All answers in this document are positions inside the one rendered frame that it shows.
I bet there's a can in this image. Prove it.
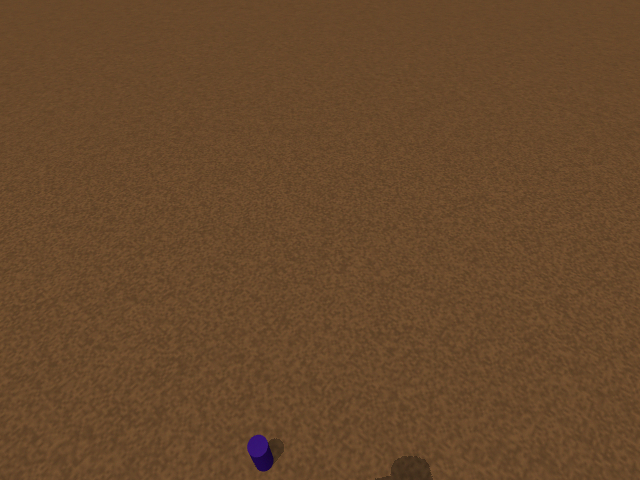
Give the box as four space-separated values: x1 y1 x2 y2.
247 435 274 472

